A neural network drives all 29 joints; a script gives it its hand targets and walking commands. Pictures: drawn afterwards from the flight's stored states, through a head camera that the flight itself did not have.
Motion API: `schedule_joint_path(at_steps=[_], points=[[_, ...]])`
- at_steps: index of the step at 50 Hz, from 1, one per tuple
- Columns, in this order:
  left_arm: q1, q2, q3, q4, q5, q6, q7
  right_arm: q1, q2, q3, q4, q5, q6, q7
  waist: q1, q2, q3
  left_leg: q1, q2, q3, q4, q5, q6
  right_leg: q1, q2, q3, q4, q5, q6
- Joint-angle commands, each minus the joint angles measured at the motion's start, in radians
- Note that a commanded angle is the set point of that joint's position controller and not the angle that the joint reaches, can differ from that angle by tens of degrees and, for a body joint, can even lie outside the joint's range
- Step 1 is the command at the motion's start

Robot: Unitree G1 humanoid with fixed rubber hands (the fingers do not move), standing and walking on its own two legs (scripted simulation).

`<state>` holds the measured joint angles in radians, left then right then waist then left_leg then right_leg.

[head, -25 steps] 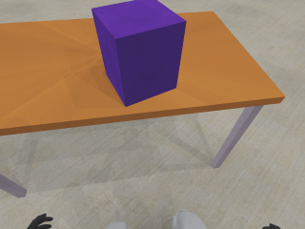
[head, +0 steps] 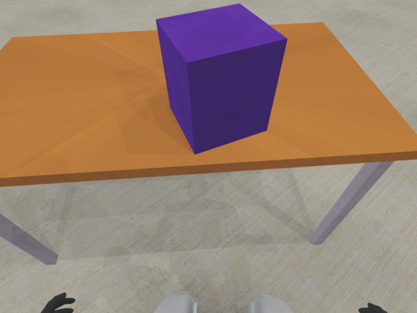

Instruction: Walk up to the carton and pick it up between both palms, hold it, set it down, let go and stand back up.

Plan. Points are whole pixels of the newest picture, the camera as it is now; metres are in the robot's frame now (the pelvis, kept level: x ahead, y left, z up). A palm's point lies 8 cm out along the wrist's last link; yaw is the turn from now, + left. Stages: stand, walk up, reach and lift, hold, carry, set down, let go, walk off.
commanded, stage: walk up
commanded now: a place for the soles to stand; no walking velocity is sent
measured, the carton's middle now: (216, 80) +0.61 +0.00 +0.11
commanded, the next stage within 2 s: none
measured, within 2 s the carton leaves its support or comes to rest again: neither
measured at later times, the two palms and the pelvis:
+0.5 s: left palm out of the picture +0.12 +0.30 -0.07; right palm out of the picture +0.12 -0.32 -0.06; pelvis +0.01 -0.02 +0.00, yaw +0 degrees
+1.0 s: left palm (53, 303) +0.15 +0.31 -0.06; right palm out of the picture +0.14 -0.32 -0.07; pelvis +0.04 -0.01 +0.00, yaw +0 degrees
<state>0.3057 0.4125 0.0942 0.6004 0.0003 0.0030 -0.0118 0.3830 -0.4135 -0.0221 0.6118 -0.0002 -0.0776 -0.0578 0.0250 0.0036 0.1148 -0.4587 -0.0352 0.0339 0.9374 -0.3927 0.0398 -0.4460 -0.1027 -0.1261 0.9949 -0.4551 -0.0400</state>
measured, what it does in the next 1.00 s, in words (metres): stands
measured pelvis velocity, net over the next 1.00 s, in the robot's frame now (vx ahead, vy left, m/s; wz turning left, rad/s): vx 0.04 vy -0.01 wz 0.00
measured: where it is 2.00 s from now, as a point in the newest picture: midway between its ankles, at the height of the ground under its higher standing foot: outside the picture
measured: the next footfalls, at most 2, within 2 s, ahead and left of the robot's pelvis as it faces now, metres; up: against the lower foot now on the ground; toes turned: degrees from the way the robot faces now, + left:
left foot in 1.32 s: +0.14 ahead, +0.12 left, +0.00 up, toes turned +2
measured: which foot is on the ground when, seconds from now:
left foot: down 0.00-1.00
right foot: down 0.00-1.00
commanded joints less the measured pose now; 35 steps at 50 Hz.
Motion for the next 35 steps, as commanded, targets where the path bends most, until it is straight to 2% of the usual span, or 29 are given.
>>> schedule_joint_path(at_steps=[1, 2, 3, 5, 8, 10, 11, 12, 14, 15, 16, 17, 18, 19, 20, 21, 22, 23, 24, 26, 27, 28, 29, 30, 31, 33, 35], points=[[-0.090, 0.240, 0.063, -0.022, 0.004, 0.009, 0.012, -0.028, -0.345, -0.124, 0.006, -0.044, -0.041, -0.016, -0.030, 0.034, -0.026, 0.004, 0.338, -0.754, -0.568, -0.147, 0.179, -0.155, 0.013, 0.204, 0.110, -0.139, 0.015], [-0.084, 0.234, 0.069, -0.008, 0.007, 0.009, 0.007, -0.033, -0.321, -0.119, 0.011, -0.046, -0.042, -0.017, -0.021, 0.051, -0.006, -0.009, 0.299, -0.679, -0.537, -0.125, 0.141, -0.137, 0.009, 0.189, 0.082, -0.118, 0.009], [-0.056, 0.228, 0.072, 0.004, 0.008, 0.007, 0.005, -0.044, -0.305, -0.113, 0.012, -0.049, -0.041, -0.015, -0.013, 0.096, -0.019, 0.001, 0.281, -0.632, -0.508, -0.080, 0.128, -0.125, 0.013, 0.181, 0.048, -0.113, 0.001], [-0.024, 0.221, 0.073, 0.017, 0.010, 0.003, 0.004, -0.051, -0.293, -0.111, 0.012, -0.051, -0.038, -0.008, -0.010, 0.147, -0.045, -0.010, 0.271, -0.610, -0.488, -0.064, 0.133, -0.077, 0.017, 0.176, 0.010, -0.125, -0.010], [-0.005, 0.217, 0.072, 0.021, 0.021, -0.010, 0.005, -0.084, -0.287, -0.103, 0.003, -0.049, -0.033, -0.003, 0.004, 0.146, -0.078, -0.058, 0.258, -0.557, -0.431, -0.094, 0.139, 0.002, 0.016, 0.171, -0.100, -0.094, -0.028], [0.000, 0.223, 0.072, 0.022, 0.031, -0.026, 0.007, -0.093, -0.258, -0.090, 0.004, -0.044, -0.030, 0.001, 0.012, 0.116, -0.090, -0.148, 0.219, -0.467, -0.364, -0.087, 0.109, 0.099, 0.012, 0.194, -0.203, -0.066, -0.050], [-0.021, 0.227, 0.072, 0.015, 0.034, -0.031, 0.006, -0.099, -0.240, -0.084, 0.004, -0.040, -0.028, 0.002, 0.011, 0.061, -0.094, -0.187, 0.181, -0.411, -0.319, -0.100, 0.089, 0.116, -0.024, 0.259, -0.278, -0.100, -0.063], [-0.048, 0.234, 0.070, 0.009, 0.035, -0.034, 0.005, -0.110, -0.224, -0.081, 0.008, -0.036, -0.025, 0.005, 0.008, 0.007, -0.081, -0.211, 0.124, -0.323, -0.251, -0.126, 0.060, 0.111, -0.061, 0.323, -0.366, -0.186, -0.077], [-0.065, 0.259, 0.066, 0.011, 0.033, -0.041, 0.005, -0.106, -0.214, -0.088, 0.028, -0.026, -0.018, 0.009, 0.001, -0.042, -0.072, -0.124, 0.019, -0.126, -0.045, -0.095, 0.013, 0.021, -0.181, 0.483, -0.505, -0.286, -0.144], [-0.096, 0.273, 0.063, 0.009, 0.029, -0.042, 0.004, -0.091, -0.224, -0.096, 0.041, -0.025, -0.016, 0.011, -0.017, -0.052, -0.060, -0.060, 0.015, -0.079, 0.010, -0.069, 0.009, -0.039, -0.215, 0.487, -0.516, -0.251, -0.168], [-0.128, 0.273, 0.058, 0.004, 0.027, -0.041, 0.003, -0.070, -0.233, -0.098, 0.048, -0.024, -0.020, 0.013, -0.036, -0.052, -0.066, -0.011, 0.028, -0.076, -0.012, -0.046, 0.017, -0.067, -0.201, 0.435, -0.473, -0.173, -0.170], [-0.145, 0.261, 0.053, 0.000, 0.027, -0.040, 0.003, -0.057, -0.232, -0.098, 0.049, -0.023, -0.026, 0.015, -0.048, -0.045, -0.081, 0.037, 0.033, -0.092, -0.063, -0.007, 0.029, -0.083, -0.166, 0.369, -0.404, -0.093, -0.150], [-0.146, 0.240, 0.048, -0.004, 0.025, -0.037, 0.003, -0.047, -0.236, -0.097, 0.048, -0.025, -0.033, 0.015, -0.054, -0.003, -0.102, 0.080, 0.057, -0.153, -0.147, 0.074, 0.045, -0.097, -0.112, 0.295, -0.316, -0.038, -0.111], [-0.141, 0.208, 0.042, -0.006, 0.020, -0.031, 0.004, -0.051, -0.252, -0.097, 0.041, -0.030, -0.041, 0.014, -0.049, 0.059, -0.127, 0.096, 0.137, -0.314, -0.251, 0.094, 0.084, -0.108, -0.042, 0.209, -0.190, 0.005, -0.057], [-0.110, 0.191, 0.042, 0.002, 0.014, -0.024, 0.005, -0.061, -0.286, -0.101, 0.035, -0.035, -0.046, 0.011, -0.030, 0.104, -0.147, 0.063, 0.237, -0.515, -0.344, 0.078, 0.142, -0.083, 0.017, 0.141, -0.065, 0.005, -0.021], [-0.094, 0.199, 0.047, 0.007, 0.007, -0.022, 0.008, -0.069, -0.308, -0.103, 0.030, -0.033, -0.044, 0.008, -0.020, 0.088, -0.157, 0.050, 0.278, -0.601, -0.381, 0.100, 0.190, -0.056, 0.033, 0.151, -0.046, -0.029, -0.015], [-0.080, 0.201, 0.049, 0.014, 0.006, -0.022, 0.009, -0.093, -0.313, -0.101, 0.027, -0.034, -0.042, 0.005, -0.006, 0.073, -0.149, 0.020, 0.284, -0.593, -0.374, 0.116, 0.201, -0.022, 0.034, 0.154, -0.078, -0.047, -0.018], [-0.071, 0.205, 0.050, 0.018, 0.011, -0.027, 0.008, -0.119, -0.300, -0.095, 0.023, -0.035, -0.039, 0.003, 0.005, 0.059, -0.144, -0.028, 0.262, -0.549, -0.343, 0.135, 0.180, 0.026, 0.024, 0.173, -0.127, -0.017, -0.028], [-0.064, 0.210, 0.052, 0.022, 0.018, -0.034, 0.008, -0.142, -0.275, -0.087, 0.019, -0.033, -0.036, 0.002, 0.013, 0.039, -0.142, -0.091, 0.223, -0.479, -0.303, 0.141, 0.143, 0.081, 0.005, 0.208, -0.185, 0.028, -0.041], [-0.074, 0.234, 0.056, 0.021, 0.026, -0.042, 0.007, -0.159, -0.218, -0.072, 0.016, -0.023, -0.028, 0.005, 0.015, -0.039, -0.133, -0.169, 0.112, -0.273, -0.178, 0.109, 0.054, 0.136, -0.075, 0.325, -0.347, -0.015, -0.088], [-0.078, 0.253, 0.059, 0.018, 0.024, -0.046, 0.008, -0.150, -0.212, -0.075, 0.022, -0.018, -0.024, 0.008, 0.013, -0.061, -0.139, -0.132, 0.053, -0.165, -0.064, 0.106, 0.021, 0.104, -0.148, 0.419, -0.421, -0.067, -0.134], [-0.101, 0.274, 0.061, 0.014, 0.023, -0.047, 0.007, -0.133, -0.222, -0.083, 0.031, -0.017, -0.020, 0.009, -0.005, -0.068, -0.126, -0.080, 0.029, -0.083, -0.003, 0.087, 0.009, 0.054, -0.203, 0.452, -0.456, -0.074, -0.168], [-0.133, 0.279, 0.059, 0.009, 0.020, -0.044, 0.006, -0.116, -0.235, -0.090, 0.038, -0.018, -0.020, 0.010, -0.023, -0.066, -0.122, -0.029, 0.035, -0.072, -0.001, 0.041, 0.015, 0.008, -0.212, 0.430, -0.437, -0.032, -0.180], [-0.025, 0.332, 0.086, 0.026, 0.022, -0.058, 0.003, -0.083, -0.239, -0.100, 0.013, -0.044, -0.024, 0.032, -0.003, -0.088, -0.146, -0.112, 0.029, -0.077, 0.016, -0.141, 0.035, 0.088, -0.228, 0.501, -0.476, -0.303, -0.194], [-0.008, 0.352, 0.095, 0.031, 0.026, -0.064, 0.003, -0.097, -0.258, -0.110, 0.009, -0.046, -0.023, 0.041, 0.010, -0.116, -0.114, -0.149, 0.042, -0.071, 0.060, -0.153, 0.030, 0.087, -0.258, 0.553, -0.531, -0.454, -0.203], [-0.014, 0.353, 0.099, 0.020, 0.026, -0.067, 0.003, -0.093, -0.265, -0.115, 0.003, -0.047, -0.025, 0.050, 0.012, -0.124, -0.077, -0.164, 0.056, -0.063, 0.051, -0.127, 0.023, 0.073, -0.274, 0.556, -0.555, -0.490, -0.205], [-0.052, 0.332, 0.089, 0.005, 0.026, -0.066, 0.003, -0.054, -0.264, -0.118, 0.014, -0.046, -0.033, 0.054, -0.015, -0.088, -0.059, -0.076, 0.056, -0.080, -0.016, -0.122, 0.033, -0.013, -0.239, 0.483, -0.484, -0.436, -0.181]])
